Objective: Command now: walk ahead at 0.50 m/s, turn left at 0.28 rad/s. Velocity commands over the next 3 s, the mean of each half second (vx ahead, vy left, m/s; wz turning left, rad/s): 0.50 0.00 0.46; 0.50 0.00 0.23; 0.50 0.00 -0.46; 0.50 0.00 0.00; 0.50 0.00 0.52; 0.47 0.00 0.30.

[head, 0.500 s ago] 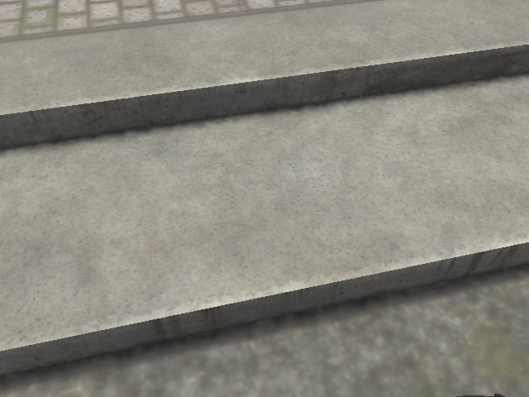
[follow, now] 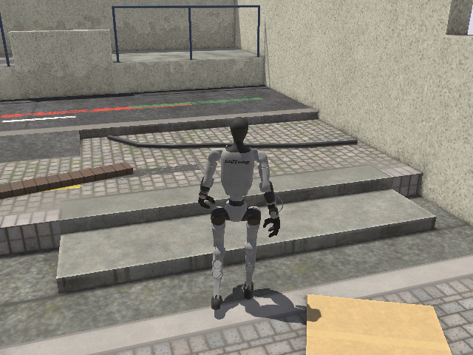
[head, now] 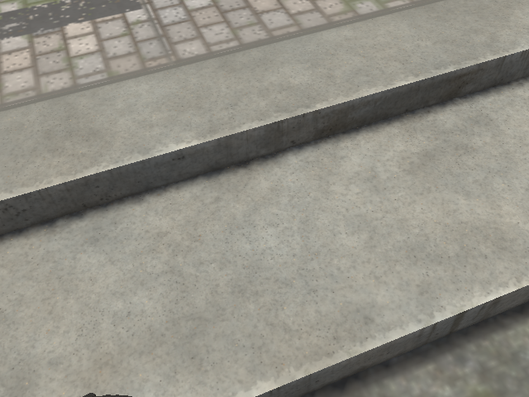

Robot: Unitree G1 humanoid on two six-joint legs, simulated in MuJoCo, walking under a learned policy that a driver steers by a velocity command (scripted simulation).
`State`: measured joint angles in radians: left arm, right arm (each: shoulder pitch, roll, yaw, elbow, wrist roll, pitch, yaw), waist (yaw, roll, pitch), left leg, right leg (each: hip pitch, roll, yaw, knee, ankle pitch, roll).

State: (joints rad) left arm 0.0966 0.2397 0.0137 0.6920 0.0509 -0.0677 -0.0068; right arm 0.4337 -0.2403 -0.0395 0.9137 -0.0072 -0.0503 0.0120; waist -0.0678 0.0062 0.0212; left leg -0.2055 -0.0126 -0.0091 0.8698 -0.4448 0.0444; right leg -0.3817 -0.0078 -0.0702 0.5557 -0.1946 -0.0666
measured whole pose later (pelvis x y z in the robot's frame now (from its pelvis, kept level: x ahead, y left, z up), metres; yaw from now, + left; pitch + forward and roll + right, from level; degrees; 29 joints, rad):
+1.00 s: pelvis +0.54 +0.16 +0.07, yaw +24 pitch +5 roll -3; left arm 0.23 0.20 -0.04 0.75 0.05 0.00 -0.08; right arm 0.37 -0.30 -0.06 0.90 -0.11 -0.04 0.14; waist 0.04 0.04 -0.02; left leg -0.37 -0.14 -0.20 1.43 -0.09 0.08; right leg -0.66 0.14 -0.10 0.89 -0.33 -0.15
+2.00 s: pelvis +1.12 +0.27 +0.17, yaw +8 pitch +3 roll -1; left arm 0.09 0.15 -0.01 0.77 0.03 -0.08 -0.03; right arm 0.46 -0.16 -0.05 0.99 -0.03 -0.09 0.04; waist -0.03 0.00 -0.03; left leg -0.45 0.02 -0.08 1.48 -0.18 0.08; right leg -0.72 -0.07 -0.17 1.11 -0.45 -0.07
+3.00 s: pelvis +1.66 +0.48 +0.24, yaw +32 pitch +3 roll +0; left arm 0.00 0.24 0.05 0.82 0.00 -0.13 -0.02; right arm 0.34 -0.25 -0.07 0.93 -0.01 -0.07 -0.03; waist -0.05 0.02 0.00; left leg -0.17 -0.09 -0.13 0.86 -0.48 0.02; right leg -0.50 0.06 -0.01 0.52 -0.07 -0.07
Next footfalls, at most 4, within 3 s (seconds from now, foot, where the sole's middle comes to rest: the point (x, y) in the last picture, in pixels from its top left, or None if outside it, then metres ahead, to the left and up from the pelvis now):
0.52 left None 0.31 0.13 -0.77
0.92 right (200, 309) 0.67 0.17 -0.64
1.40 left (107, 242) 0.89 0.43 -0.64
1.88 right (193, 116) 1.25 0.18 -0.52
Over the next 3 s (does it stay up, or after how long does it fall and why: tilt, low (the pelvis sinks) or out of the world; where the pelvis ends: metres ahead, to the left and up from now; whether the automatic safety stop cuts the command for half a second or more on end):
stays up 1.66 0.48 0.24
